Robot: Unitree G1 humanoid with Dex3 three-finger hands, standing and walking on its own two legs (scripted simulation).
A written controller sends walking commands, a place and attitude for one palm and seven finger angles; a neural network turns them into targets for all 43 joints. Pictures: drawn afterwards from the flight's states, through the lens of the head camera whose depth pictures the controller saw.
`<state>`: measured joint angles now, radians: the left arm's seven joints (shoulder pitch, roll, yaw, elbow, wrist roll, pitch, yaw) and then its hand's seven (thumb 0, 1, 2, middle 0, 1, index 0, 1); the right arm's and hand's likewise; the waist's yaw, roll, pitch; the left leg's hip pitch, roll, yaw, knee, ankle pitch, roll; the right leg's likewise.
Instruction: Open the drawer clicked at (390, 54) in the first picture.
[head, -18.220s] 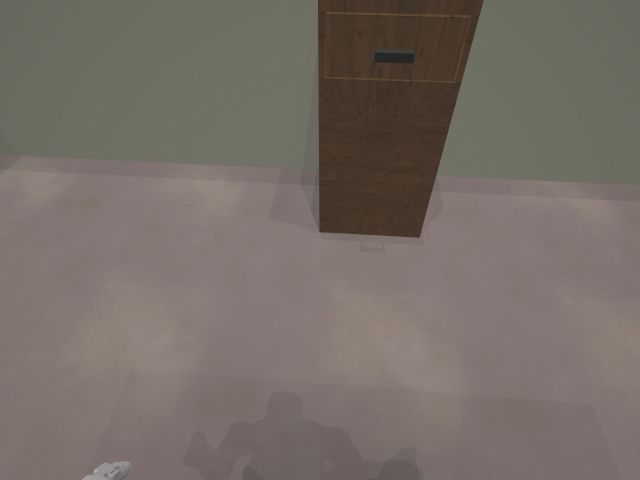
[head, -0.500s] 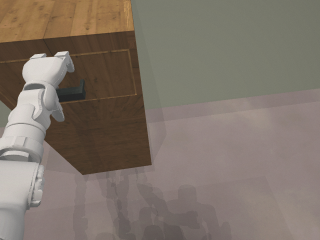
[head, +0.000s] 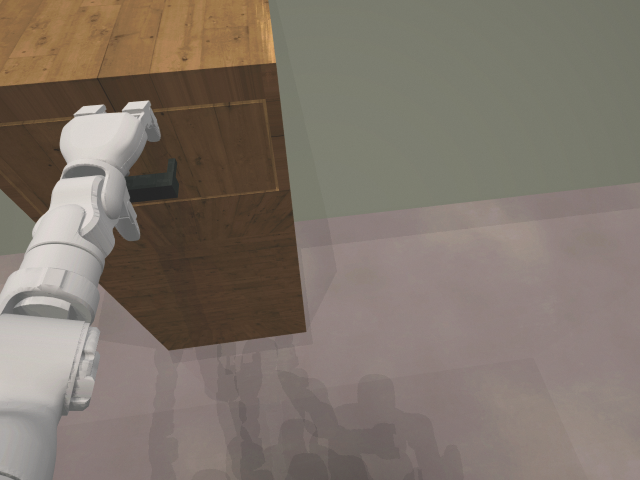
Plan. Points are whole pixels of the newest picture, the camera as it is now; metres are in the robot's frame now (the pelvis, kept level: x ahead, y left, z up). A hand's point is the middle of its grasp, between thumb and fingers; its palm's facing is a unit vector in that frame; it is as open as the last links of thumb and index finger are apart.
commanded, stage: lower the fingers behind the handle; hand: left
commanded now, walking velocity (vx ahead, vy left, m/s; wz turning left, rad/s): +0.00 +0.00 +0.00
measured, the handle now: (139, 178) +0.53 +0.26 +0.04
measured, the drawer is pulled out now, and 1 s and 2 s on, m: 0.00 0.00 0.00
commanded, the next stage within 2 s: close the thumb around the handle in 1.52 s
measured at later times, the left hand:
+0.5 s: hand (132, 196) +0.48 +0.25 +0.06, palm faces -0.04 -0.02 -1.00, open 13.9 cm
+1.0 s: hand (139, 210) +0.48 +0.25 +0.03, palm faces -0.06 +0.00 -1.00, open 13.8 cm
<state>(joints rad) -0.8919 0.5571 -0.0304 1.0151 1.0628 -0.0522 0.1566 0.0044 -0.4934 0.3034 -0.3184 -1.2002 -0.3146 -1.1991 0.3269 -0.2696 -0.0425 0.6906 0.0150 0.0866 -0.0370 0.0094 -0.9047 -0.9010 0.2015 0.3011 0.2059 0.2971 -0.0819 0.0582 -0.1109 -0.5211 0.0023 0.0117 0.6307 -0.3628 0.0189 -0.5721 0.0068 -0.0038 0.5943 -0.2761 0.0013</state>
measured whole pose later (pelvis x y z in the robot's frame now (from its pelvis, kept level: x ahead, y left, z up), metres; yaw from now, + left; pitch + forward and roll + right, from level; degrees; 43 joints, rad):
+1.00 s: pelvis -0.01 +0.00 -0.02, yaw +0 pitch +19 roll -2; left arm -0.87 0.55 0.00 1.11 1.10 -0.07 0.28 0.00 -0.49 0.30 -0.32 -1.20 -0.32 -1.21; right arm 0.36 -0.26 -0.05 0.72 -0.01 0.06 -0.02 0.01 -0.90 -0.90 0.20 0.30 0.21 0.30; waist -0.11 0.05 -0.13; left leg -0.70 0.01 0.01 0.77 -0.41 0.02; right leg -0.74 0.01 -0.01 0.70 -0.30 0.01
